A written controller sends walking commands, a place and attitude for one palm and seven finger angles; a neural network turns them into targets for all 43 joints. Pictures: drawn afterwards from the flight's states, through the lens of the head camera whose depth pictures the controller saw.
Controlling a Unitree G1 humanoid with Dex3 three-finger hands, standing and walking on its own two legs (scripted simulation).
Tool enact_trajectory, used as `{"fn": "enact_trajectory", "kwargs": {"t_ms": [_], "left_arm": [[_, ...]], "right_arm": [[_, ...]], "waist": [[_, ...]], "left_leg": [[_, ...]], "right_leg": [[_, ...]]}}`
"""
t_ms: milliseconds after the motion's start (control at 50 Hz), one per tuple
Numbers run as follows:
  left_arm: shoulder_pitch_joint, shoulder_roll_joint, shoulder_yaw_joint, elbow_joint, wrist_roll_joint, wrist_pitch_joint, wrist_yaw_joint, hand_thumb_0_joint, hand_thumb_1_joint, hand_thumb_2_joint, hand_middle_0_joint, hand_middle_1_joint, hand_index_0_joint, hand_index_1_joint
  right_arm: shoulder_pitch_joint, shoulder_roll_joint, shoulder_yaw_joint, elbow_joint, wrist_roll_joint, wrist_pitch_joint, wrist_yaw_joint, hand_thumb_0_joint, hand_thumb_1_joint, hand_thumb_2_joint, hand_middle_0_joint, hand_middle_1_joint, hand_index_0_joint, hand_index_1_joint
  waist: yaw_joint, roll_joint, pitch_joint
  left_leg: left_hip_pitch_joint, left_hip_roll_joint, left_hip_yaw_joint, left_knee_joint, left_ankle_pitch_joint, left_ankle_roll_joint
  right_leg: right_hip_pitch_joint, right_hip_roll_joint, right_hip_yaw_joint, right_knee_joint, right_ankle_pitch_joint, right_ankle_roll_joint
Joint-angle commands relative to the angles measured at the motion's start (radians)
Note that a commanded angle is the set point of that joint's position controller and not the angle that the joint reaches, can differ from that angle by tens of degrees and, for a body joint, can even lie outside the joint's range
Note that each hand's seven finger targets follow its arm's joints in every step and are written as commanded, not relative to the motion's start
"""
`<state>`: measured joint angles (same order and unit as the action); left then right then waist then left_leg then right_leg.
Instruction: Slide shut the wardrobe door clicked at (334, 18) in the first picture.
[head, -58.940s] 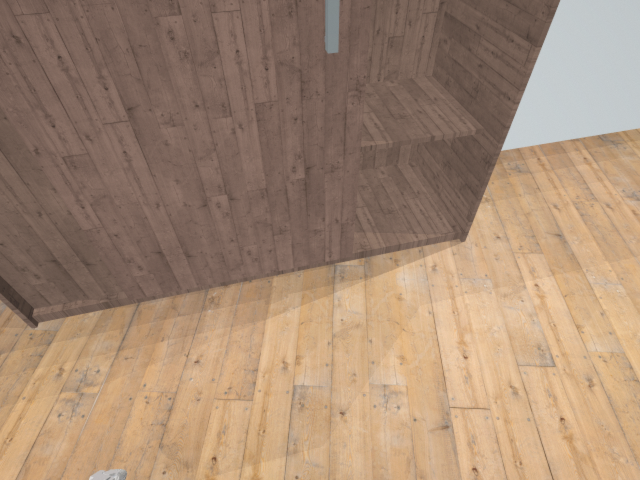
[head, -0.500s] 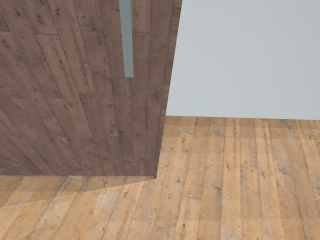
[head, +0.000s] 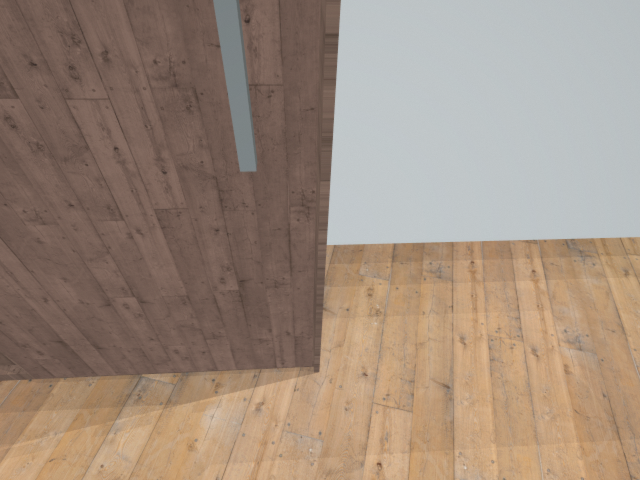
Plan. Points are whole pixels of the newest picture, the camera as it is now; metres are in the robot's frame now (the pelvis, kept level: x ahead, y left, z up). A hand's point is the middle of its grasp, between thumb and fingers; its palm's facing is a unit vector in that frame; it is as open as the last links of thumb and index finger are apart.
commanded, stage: let the arm hang, fingers relaxed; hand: left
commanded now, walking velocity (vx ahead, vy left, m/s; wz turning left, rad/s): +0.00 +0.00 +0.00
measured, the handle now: (236, 60) +0.55 +0.15 +0.26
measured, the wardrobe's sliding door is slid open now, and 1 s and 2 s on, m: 0.00 0.00 0.00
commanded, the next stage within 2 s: look to check the result in 0.14 s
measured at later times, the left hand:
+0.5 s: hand out of the picture +0.02 +0.17 -0.17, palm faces +0.02 -0.98 -0.20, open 7.3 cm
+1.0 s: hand out of the picture +0.07 +0.16 -0.17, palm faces +0.01 -0.98 -0.21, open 7.3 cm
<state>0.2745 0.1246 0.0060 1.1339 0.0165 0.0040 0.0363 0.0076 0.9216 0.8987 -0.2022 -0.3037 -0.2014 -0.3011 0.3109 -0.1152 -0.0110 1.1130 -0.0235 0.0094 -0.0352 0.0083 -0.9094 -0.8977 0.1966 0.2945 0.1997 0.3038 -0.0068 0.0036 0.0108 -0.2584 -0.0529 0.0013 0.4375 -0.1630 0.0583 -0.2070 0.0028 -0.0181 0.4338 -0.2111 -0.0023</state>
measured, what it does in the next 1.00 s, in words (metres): shifts its weight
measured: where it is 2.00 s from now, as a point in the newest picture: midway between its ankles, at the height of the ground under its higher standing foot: outside the picture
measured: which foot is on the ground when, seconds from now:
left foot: down 0.00-1.00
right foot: down 0.00-1.00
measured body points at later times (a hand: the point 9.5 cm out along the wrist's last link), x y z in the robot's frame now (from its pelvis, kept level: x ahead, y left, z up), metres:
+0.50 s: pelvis +0.02 -0.01 +0.00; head +0.04 -0.01 +0.45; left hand +0.02 +0.22 -0.16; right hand +0.03 -0.24 -0.16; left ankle +0.05 +0.08 -0.74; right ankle +0.01 -0.12 -0.74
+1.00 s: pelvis +0.05 -0.02 +0.01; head +0.07 -0.02 +0.45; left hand +0.07 +0.22 -0.15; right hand +0.07 -0.26 -0.15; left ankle +0.05 +0.08 -0.74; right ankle +0.01 -0.12 -0.74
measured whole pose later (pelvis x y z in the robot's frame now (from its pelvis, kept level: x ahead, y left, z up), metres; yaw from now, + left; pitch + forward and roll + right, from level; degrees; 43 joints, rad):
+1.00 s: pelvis +0.05 -0.02 +0.01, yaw -1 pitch -1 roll +0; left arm 0.20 0.18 0.01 1.15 0.00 -0.01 0.03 0.00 0.91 0.90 -0.20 -0.30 -0.20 -0.30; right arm 0.20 -0.18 0.00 1.15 -0.02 0.00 -0.04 0.00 -0.90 -0.90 0.20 0.29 0.20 0.30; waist 0.00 0.00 0.05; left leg -0.15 -0.03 0.00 0.37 -0.21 0.03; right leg -0.10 0.02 -0.01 0.36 -0.25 -0.03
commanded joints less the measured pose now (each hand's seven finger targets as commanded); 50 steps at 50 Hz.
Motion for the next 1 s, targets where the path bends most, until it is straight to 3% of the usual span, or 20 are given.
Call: {"fn": "enact_trajectory", "kwargs": {"t_ms": [0, 220, 280, 420, 640, 740, 980], "left_arm": [[0.070, 0.105, 0.020, -0.012, -0.002, -0.015, -0.002, 0.000, 0.900, 0.900, -0.200, -0.300, -0.200, -0.300], [0.035, 0.135, 0.021, -0.005, -0.005, -0.021, -0.005, 0.000, 0.900, 0.900, -0.200, -0.300, -0.200, -0.300], [0.027, 0.140, 0.018, -0.002, -0.006, -0.020, -0.005, 0.000, 0.900, 0.900, -0.200, -0.300, -0.200, -0.300], [0.017, 0.151, 0.016, 0.005, -0.007, -0.024, -0.005, 0.000, 0.900, 0.900, -0.200, -0.300, -0.200, -0.300], [0.001, 0.165, 0.015, 0.004, -0.007, -0.025, -0.004, 0.000, 0.900, 0.900, -0.200, -0.300, -0.200, -0.300], [-0.007, 0.171, 0.020, -0.001, -0.008, -0.030, -0.003, 0.000, 0.900, 0.900, -0.200, -0.300, -0.200, -0.300], [-0.019, 0.171, 0.020, -0.002, -0.010, -0.027, -0.003, 0.000, 0.900, 0.900, -0.200, -0.300, -0.200, -0.300]], "right_arm": [[0.058, -0.109, -0.014, -0.020, 0.000, -0.018, -0.005, 0.000, -0.900, -0.900, 0.200, 0.300, 0.200, 0.300], [0.025, -0.143, -0.012, -0.015, 0.004, -0.024, -0.006, 0.000, -0.900, -0.900, 0.200, 0.300, 0.200, 0.300], [0.009, -0.149, -0.012, -0.012, 0.005, -0.019, -0.005, 0.000, -0.900, -0.900, 0.200, 0.300, 0.200, 0.300], [-0.015, -0.161, -0.009, -0.005, 0.006, -0.021, -0.005, 0.000, -0.900, -0.900, 0.200, 0.300, 0.200, 0.300], [-0.058, -0.174, -0.007, 0.001, 0.008, -0.020, -0.004, 0.000, -0.900, -0.900, 0.200, 0.300, 0.200, 0.300], [-0.062, -0.181, -0.008, 0.003, 0.008, -0.028, -0.006, 0.000, -0.900, -0.900, 0.200, 0.300, 0.200, 0.300], [-0.068, -0.184, -0.003, 0.010, 0.006, -0.028, -0.009, 0.000, -0.900, -0.900, 0.200, 0.300, 0.200, 0.300]], "waist": [[0.001, 0.032, 0.101], [-0.001, 0.004, 0.048], [-0.003, -0.007, 0.077], [-0.002, -0.010, 0.041], [0.000, -0.001, 0.051], [0.002, -0.016, 0.005], [0.002, -0.013, 0.022]], "left_leg": [[-0.036, 0.127, -0.163, -0.147, -0.139, 0.000], [0.039, 0.132, -0.142, -0.124, -0.019, -0.005], [0.047, 0.131, -0.138, -0.125, -0.034, -0.007], [0.086, 0.134, -0.122, -0.110, 0.035, -0.011], [0.111, 0.139, -0.112, -0.108, 0.072, -0.016], [0.133, 0.144, -0.108, -0.097, 0.152, -0.016], [0.141, 0.148, -0.108, -0.109, 0.176, -0.016]], "right_leg": [[-0.043, -0.078, 0.092, -0.104, -0.079, -0.048], [0.001, -0.090, 0.092, -0.116, -0.014, -0.048], [-0.023, -0.091, 0.098, -0.133, -0.043, -0.049], [0.003, -0.099, 0.100, -0.135, 0.004, -0.047], [0.012, -0.099, 0.110, -0.147, 0.042, -0.044], [0.058, -0.102, 0.104, -0.129, 0.142, -0.043], [0.072, -0.105, 0.099, -0.133, 0.157, -0.041]]}}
